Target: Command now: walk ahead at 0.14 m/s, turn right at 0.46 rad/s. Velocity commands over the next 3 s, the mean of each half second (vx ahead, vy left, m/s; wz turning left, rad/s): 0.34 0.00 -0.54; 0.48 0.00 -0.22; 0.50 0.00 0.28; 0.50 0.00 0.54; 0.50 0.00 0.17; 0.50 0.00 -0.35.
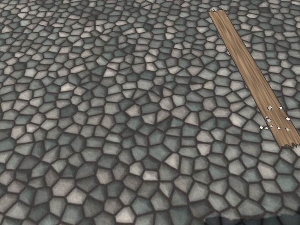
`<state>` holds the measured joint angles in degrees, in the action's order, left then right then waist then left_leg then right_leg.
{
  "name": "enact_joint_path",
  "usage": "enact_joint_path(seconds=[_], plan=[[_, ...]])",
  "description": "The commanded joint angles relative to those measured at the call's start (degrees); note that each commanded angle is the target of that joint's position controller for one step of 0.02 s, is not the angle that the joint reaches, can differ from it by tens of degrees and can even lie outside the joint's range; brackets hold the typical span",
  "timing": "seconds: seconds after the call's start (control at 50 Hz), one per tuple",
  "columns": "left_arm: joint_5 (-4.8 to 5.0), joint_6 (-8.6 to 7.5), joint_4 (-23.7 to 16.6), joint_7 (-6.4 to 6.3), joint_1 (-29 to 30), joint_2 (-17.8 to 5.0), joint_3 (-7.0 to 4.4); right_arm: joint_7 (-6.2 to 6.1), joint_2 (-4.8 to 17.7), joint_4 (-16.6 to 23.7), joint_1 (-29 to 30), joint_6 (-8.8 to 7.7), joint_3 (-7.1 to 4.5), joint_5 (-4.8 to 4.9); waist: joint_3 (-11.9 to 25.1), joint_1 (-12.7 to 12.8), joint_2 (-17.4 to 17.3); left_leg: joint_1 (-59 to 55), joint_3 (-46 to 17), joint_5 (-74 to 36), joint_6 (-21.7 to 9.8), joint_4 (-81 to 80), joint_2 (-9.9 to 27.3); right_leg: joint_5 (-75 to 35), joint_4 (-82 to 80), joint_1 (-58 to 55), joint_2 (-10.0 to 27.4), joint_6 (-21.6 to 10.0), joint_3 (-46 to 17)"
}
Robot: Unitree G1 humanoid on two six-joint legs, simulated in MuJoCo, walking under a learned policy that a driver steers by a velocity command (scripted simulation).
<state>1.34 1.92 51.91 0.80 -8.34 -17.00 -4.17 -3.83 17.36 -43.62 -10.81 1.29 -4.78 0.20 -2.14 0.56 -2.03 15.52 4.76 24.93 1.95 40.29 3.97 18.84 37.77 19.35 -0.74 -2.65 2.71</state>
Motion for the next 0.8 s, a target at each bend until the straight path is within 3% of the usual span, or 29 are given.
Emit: enact_joint_path(seconds=[0.02,0.04,0.06,0.08,0.1,0.12,0.2,0.3,0.4,0.46,0.5,0.52,0.54,0.56,0.58,0.6,0.62,0.64,0.66,0.7,0.74,0.8], plan=[[-1.67,-2.43,-1.89,0.28,-12.39,-13.96,-2.80,0.61,2.63,7.59,7.02,-2.02,-0.29,-0.13,7.17,5.74,16.17,28.45,-8.00,15.45,-0.29,25.86,-5.93,13.20,-26.87,-20.41,21.61,-18.29,-46.75],[-2.11,-4.08,-2.62,0.37,-9.89,-11.20,-2.01,1.03,5.06,7.59,7.60,-3.01,-0.99,1.57,2.95,4.13,10.73,31.93,-10.66,10.14,-1.79,27.40,-3.16,21.09,-28.13,-19.17,21.55,-17.23,-44.69],[-1.06,-4.99,-3.49,0.07,-6.98,-9.26,-1.51,1.28,6.67,6.61,7.13,-3.77,-1.56,1.56,0.26,2.53,7.82,31.96,-10.68,4.02,-2.82,25.29,-1.48,22.73,-28.01,-17.25,19.00,-14.01,-40.15],[-0.32,-5.22,-4.30,-0.39,-5.01,-8.56,-1.20,1.20,7.11,5.43,6.69,-4.36,-1.94,0.55,-0.57,1.84,6.54,31.31,-10.53,-1.41,-2.92,22.21,-0.44,20.04,-28.11,-16.66,16.94,-11.49,-36.34],[-0.27,-5.24,-4.60,-0.93,-4.56,-8.08,-0.93,1.19,7.08,4.89,6.70,-4.87,-2.16,-0.29,-0.46,1.46,6.76,28.78,-10.68,-6.07,-2.67,18.94,0.29,16.05,-28.69,-15.68,14.77,-9.94,-32.60],[-0.50,-5.21,-4.71,-1.29,-5.49,-8.03,-0.86,1.49,6.43,4.70,6.94,-5.37,-2.18,-0.47,0.00,1.38,7.32,26.68,-10.28,-9.72,-2.16,16.76,-0.17,12.33,-29.32,-15.27,13.21,-9.39,-30.40],[-0.56,-5.74,-4.62,-2.09,-10.21,-8.02,-0.99,2.28,4.05,4.31,8.71,-6.56,-1.83,-0.31,1.09,2.13,6.36,26.37,-9.58,-18.69,-0.05,6.69,-1.81,-1.27,-29.21,-18.22,11.02,-9.43,-24.70],[-0.16,-5.18,-4.67,-2.45,-12.91,-8.36,-1.31,3.10,2.82,5.38,13.33,-7.23,-1.14,0.38,-0.40,3.71,9.13,22.75,-9.76,-23.92,2.20,-4.15,-3.02,-3.33,-28.36,-14.81,9.75,-9.12,-23.46],[0.23,-4.51,-4.61,-2.58,-15.86,-8.46,-1.64,4.54,2.82,7.51,19.20,-8.83,-0.31,1.02,-1.90,5.69,8.87,18.79,-9.41,-23.37,1.76,-11.45,-4.36,-4.34,-24.77,-14.32,9.94,-9.32,-25.96],[0.25,-4.22,-5.63,-2.54,-14.65,-9.01,-2.01,4.88,4.89,7.18,16.00,-9.69,-0.76,1.34,-0.74,3.12,11.19,9.59,-8.96,-20.81,0.20,-14.10,-5.25,-10.65,-21.60,-12.96,10.37,-8.06,-28.53],[-0.01,-4.14,-6.70,-2.47,-13.18,-7.36,-1.59,4.40,7.46,4.63,6.57,-10.06,-1.96,0.95,3.51,-1.80,11.59,-2.98,-7.55,-20.72,-2.75,-17.33,-5.02,-19.96,-14.27,-11.83,7.79,-5.78,-26.84],[-0.87,-4.34,-7.59,-2.21,-12.73,-4.58,-0.62,3.97,9.79,3.16,-1.79,-10.18,-2.72,0.15,10.70,-5.57,8.65,-16.32,-12.51,-18.82,-6.25,-15.91,1.00,-20.10,-1.74,-7.31,4.72,-3.91,-23.16],[-0.96,-4.85,-8.85,-2.28,-17.80,-0.33,0.61,3.84,14.68,1.82,-10.24,-9.67,-3.75,-0.92,20.54,-5.37,-5.47,-36.42,-32.69,-10.46,-13.52,-16.86,13.26,-3.99,17.52,8.12,-3.27,0.23,-15.90],[0.86,-5.43,-8.93,-2.33,-21.63,-1.34,0.81,4.77,12.85,-0.75,-12.48,-9.10,-3.41,-0.19,20.54,-3.76,-17.73,-38.61,-51.66,2.59,-18.18,-24.64,19.88,14.88,29.36,20.54,-3.89,1.23,-14.05],[1.59,-5.70,-8.01,-2.29,-18.13,-6.84,-0.41,4.94,7.41,0.23,-8.36,-9.02,-1.95,0.61,10.70,-4.23,-9.33,-30.79,-46.07,7.91,-16.22,-26.22,17.64,10.55,33.85,24.76,-0.16,0.94,-15.13],[1.06,-5.72,-8.72,-2.18,-12.99,-7.58,-0.62,4.85,5.13,0.65,-5.12,-8.61,-1.26,0.54,4.66,-4.11,-4.57,-23.63,-36.39,2.26,-14.29,-26.43,14.61,5.80,33.61,24.53,2.00,0.72,-12.91],[0.25,-5.91,-9.44,-2.04,-10.03,-6.48,-0.47,4.88,3.90,0.42,-3.20,-8.30,-0.71,0.11,1.22,-3.31,-1.96,-17.66,-30.56,-4.97,-13.81,-27.80,12.13,2.70,31.25,23.38,3.35,0.74,-11.85],[-0.45,-6.00,-9.96,-1.79,-8.54,-5.85,-0.62,4.83,2.71,0.18,-2.25,-8.22,-0.17,-0.45,0.24,-2.34,-1.79,-14.20,-26.16,-10.15,-13.12,-29.03,10.09,0.40,28.37,21.55,4.87,0.53,-11.39],[-0.29,-6.00,-10.32,-1.41,-8.86,-4.72,-0.43,4.74,2.98,-0.25,-2.08,-8.24,-0.06,-0.73,0.43,-1.32,-4.00,-11.91,-23.84,-13.19,-13.36,-30.08,9.42,-0.60,26.44,19.45,5.67,0.65,-10.61],[-0.44,-5.87,-10.91,-0.91,-8.10,-2.71,0.19,4.72,3.54,-1.24,-2.83,-8.51,-0.13,-0.03,0.24,-0.85,-4.25,-10.09,-20.16,-18.36,-14.39,-31.87,8.83,-1.98,22.25,19.30,6.51,1.31,-8.44],[-1.15,-6.06,-12.62,-0.66,-4.47,-1.86,0.83,4.54,5.55,-1.99,-3.48,-8.49,-0.52,0.44,-0.70,-1.25,-2.65,-9.07,-17.32,-22.56,-15.09,-33.34,8.83,-5.96,15.52,20.22,7.12,2.21,-6.77],[-1.18,-6.75,-14.61,0.12,1.61,-0.68,1.77,4.31,7.19,-2.94,-4.88,-7.92,-0.66,0.93,-1.15,-2.98,-2.00,-7.11,-11.53,-27.15,-13.60,-33.56,6.57,-15.89,3.21,15.90,6.05,2.41,-4.30]])
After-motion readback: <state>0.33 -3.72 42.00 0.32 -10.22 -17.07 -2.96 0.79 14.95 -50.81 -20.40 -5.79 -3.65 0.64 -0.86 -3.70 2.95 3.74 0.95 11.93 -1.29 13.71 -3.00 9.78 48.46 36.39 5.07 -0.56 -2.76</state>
